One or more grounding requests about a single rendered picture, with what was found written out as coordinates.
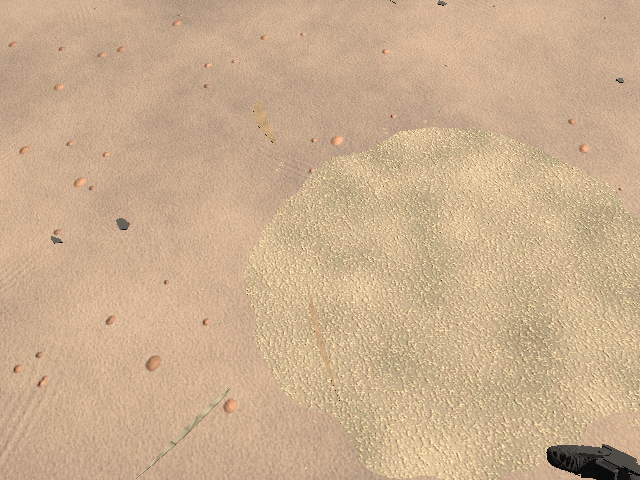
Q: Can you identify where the right robot hand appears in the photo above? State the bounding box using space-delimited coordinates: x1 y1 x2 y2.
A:
546 444 640 480

